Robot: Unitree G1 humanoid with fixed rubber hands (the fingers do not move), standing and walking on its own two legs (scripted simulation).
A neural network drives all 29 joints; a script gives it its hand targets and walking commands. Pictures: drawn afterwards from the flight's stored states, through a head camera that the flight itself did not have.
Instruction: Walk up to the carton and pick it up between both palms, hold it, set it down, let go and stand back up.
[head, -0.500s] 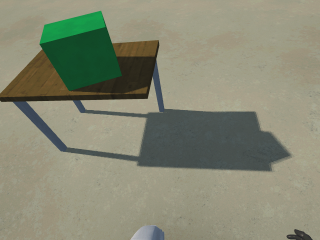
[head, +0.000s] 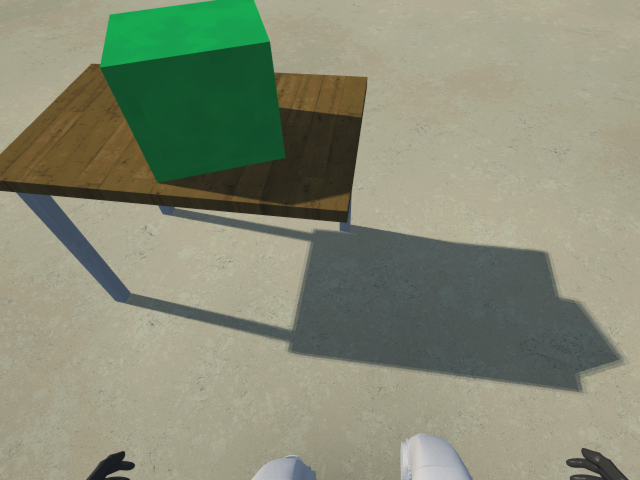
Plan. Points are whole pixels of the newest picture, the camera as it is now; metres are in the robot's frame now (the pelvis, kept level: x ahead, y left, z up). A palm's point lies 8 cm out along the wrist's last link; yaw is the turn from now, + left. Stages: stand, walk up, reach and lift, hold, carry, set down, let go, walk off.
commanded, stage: walk up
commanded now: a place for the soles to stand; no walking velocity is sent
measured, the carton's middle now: (203, 91) +0.86 +0.29 +0.01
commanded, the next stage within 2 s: none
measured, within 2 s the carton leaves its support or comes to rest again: neither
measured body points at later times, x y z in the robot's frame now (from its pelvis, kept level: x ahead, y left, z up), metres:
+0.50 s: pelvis +0.14 +0.00 +0.01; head +0.15 -0.04 +0.46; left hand +0.13 +0.35 -0.06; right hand +0.26 -0.31 -0.11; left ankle +0.19 +0.15 -0.64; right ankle +0.17 -0.11 -0.70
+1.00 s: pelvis +0.24 +0.15 -0.01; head +0.27 +0.15 +0.44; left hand +0.34 +0.49 -0.10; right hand +0.33 -0.17 -0.11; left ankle +0.26 +0.22 -0.71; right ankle +0.30 +0.00 -0.64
